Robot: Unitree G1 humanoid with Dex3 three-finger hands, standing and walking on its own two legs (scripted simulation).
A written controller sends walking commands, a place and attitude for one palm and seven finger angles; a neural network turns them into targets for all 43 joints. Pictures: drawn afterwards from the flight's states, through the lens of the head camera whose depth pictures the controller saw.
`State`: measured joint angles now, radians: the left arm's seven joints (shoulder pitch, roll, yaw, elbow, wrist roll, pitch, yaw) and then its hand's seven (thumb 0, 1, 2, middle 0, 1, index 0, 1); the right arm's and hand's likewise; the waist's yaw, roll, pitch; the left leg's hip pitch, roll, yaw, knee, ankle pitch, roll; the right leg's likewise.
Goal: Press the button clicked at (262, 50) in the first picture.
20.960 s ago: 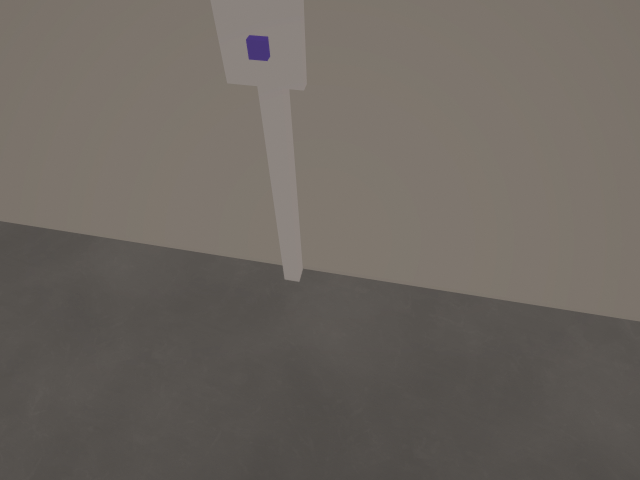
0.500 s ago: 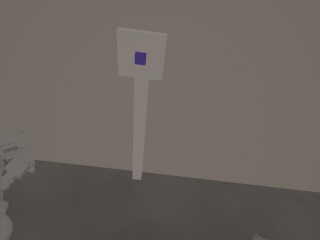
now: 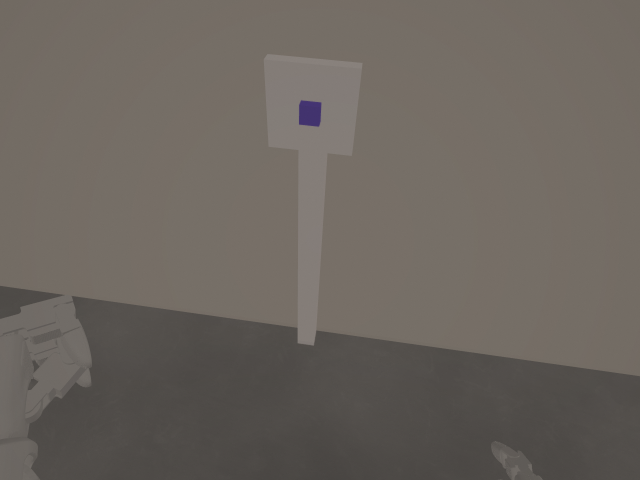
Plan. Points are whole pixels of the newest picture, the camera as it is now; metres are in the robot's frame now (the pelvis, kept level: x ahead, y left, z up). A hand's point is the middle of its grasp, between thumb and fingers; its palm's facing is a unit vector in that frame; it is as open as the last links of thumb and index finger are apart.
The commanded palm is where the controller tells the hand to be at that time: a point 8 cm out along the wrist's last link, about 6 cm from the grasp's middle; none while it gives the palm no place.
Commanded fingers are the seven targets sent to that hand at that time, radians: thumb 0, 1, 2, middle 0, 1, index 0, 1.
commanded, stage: stop stepping back and stand still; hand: left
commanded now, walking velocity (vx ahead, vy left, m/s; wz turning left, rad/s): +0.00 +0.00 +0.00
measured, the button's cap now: (310, 112) +0.73 +0.09 +0.14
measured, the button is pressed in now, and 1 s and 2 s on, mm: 0 0 0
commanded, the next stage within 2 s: let the arm hang, fingers relaxed in 0.80 s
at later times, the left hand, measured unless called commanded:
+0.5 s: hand (47, 377) +0.16 +0.26 +0.16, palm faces +0.35 -0.82 -0.46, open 3.1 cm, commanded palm +0.11 +0.30 +0.18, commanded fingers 0.00 0.90 0.90 -1.30 -1.50 -1.30 -1.50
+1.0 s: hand (82, 426) +0.16 +0.28 +0.03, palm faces +0.15 -0.85 -0.50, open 3.0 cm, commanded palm none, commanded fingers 0.00 0.90 0.90 -1.08 -1.26 -1.08 -1.26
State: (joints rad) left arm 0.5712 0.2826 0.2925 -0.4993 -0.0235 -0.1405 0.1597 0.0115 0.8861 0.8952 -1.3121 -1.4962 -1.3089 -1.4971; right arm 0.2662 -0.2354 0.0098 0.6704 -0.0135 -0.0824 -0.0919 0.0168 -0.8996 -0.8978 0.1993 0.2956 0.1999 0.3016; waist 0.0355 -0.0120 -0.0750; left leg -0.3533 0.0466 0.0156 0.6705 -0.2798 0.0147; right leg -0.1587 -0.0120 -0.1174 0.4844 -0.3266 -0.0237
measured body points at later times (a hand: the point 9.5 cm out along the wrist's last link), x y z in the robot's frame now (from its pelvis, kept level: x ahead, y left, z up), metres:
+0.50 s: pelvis -0.03 +0.02 +0.00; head -0.01 +0.03 +0.45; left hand +0.13 +0.30 +0.18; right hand +0.13 -0.21 -0.09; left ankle +0.02 +0.14 -0.74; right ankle -0.04 -0.10 -0.74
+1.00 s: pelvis -0.04 +0.03 +0.00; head -0.03 +0.01 +0.44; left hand +0.15 +0.32 +0.06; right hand +0.13 -0.22 -0.11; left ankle +0.02 +0.14 -0.74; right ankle -0.04 -0.10 -0.74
